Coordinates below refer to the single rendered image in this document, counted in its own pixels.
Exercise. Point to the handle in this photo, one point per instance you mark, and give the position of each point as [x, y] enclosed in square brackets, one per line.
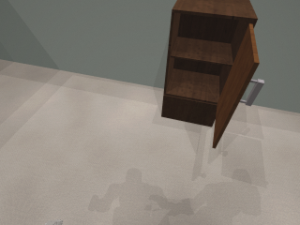
[254, 92]

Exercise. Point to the cupboard door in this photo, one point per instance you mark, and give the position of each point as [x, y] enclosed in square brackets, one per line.
[242, 71]

